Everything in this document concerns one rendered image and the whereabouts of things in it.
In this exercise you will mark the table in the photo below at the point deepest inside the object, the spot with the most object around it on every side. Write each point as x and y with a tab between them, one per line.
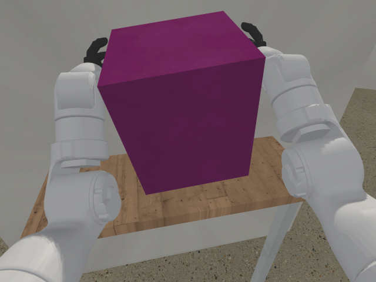
262	188

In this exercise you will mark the robot right upper arm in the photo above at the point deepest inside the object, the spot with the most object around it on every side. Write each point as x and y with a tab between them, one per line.
327	173

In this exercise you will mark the robot left upper arm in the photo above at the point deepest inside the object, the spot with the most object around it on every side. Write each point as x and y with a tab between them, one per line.
78	206

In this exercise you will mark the robot left forearm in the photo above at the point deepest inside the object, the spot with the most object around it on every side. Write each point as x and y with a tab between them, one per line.
79	122

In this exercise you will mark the right robot hand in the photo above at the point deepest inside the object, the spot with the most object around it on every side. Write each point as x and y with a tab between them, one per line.
255	34

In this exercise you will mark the carton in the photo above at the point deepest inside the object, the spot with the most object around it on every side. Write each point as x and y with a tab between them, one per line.
183	95

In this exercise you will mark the robot right forearm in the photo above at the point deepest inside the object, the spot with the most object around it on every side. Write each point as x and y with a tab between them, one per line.
300	111

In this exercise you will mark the left robot hand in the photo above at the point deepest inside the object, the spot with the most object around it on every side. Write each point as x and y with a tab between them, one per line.
92	55

